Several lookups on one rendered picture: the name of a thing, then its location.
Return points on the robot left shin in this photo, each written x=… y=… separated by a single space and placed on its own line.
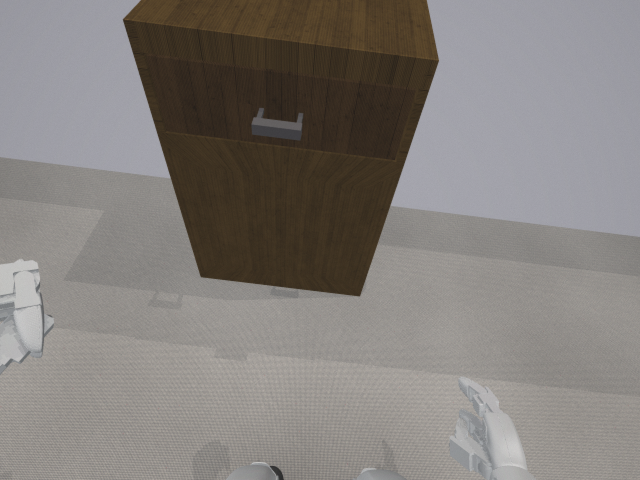
x=262 y=463

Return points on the drawer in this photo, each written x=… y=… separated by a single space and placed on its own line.
x=339 y=115

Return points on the handle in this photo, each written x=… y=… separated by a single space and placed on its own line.
x=276 y=128

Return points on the left robot hand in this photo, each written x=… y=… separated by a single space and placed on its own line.
x=24 y=323

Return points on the cabinet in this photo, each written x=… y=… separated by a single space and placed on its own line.
x=277 y=215

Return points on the right robot hand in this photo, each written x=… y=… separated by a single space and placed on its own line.
x=495 y=440

